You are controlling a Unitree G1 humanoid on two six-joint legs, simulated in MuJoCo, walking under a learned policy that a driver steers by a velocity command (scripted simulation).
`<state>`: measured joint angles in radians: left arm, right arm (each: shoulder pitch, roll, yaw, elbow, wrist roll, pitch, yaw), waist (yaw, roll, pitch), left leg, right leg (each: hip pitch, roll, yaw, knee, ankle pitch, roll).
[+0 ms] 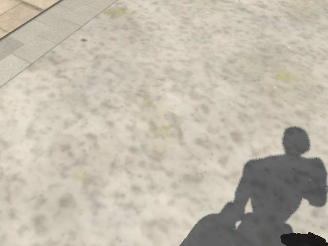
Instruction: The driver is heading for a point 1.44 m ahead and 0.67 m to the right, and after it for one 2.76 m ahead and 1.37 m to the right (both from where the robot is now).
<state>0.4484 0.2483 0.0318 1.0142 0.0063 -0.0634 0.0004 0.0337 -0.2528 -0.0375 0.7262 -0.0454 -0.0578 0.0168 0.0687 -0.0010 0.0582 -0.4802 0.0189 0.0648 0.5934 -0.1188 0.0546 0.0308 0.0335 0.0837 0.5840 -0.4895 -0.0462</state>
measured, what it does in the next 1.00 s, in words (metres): walks ahead, turning right: right foot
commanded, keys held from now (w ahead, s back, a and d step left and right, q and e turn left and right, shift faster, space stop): w+e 1.00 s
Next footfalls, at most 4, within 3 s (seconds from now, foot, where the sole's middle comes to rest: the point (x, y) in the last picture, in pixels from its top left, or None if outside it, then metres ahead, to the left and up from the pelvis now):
0.52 right None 0.40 -0.14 -0.76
1.04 left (210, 174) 0.77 -0.14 -0.76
1.54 right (283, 172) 0.81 -0.46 -0.76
2.08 left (281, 115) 1.14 -0.51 -0.76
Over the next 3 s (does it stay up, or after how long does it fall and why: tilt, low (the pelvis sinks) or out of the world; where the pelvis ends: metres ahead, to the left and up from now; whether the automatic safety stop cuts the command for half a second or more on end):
stays up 1.42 -0.68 0.03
